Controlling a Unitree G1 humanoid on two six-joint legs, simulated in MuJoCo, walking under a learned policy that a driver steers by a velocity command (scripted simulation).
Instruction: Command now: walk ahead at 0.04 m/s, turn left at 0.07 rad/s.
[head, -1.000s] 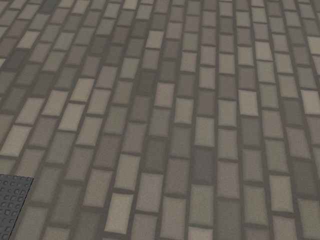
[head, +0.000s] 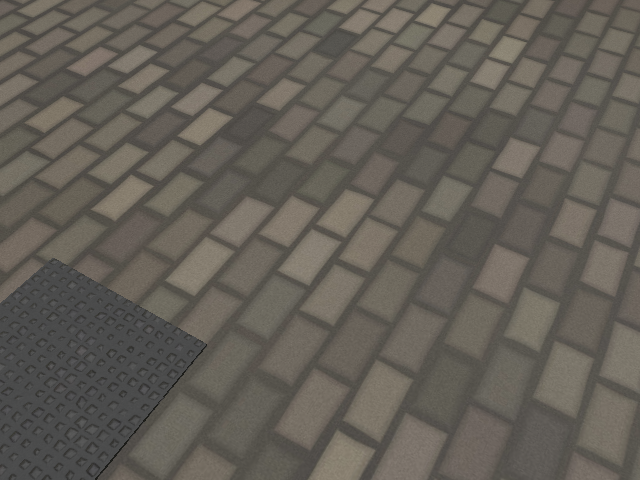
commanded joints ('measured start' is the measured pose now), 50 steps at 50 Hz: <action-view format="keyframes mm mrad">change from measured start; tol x32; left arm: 1 -10 116 27 -40 -1 1 11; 50 253 85 39 -28 -27 28 41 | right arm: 1 -5 -125 -27 -40 -3 -32 2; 36 -309 -78 -8 -153 40 -145 78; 42 216 -231 -56 -12 -8 -129 50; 50 -141 -119 -21 30 -24 -150 49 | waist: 1 -10 129 -63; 36 44 -59 96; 42 -117 261 -582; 50 43 124 -97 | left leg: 1 4 94 -101 -110 86 62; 5 -40 249 -385 -300 -520 199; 12 -53 204 -220 -266 -140 181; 19 -663 83 -45 669 -119 61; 36 -458 52 77 21 311 47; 40 218 61 45 23 515 162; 42 702 468 -603 -5 774 413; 50 -146 252 26 -258 705 269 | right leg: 1 15 0 -17 -18 48 1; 8 -409 -33 18 383 -296 -99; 14 195 66 -105 30 66 -74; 18 283 -368 672 -342 -511 -320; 26 235 -169 159 -358 245 -226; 35 282 -207 62 -346 366 -220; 39 334 -160 10 30 974 -147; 40 153 -119 4 257 827 -107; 42 -331 136 151 872 -428 -27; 50 -144 -58 55 548 -110 18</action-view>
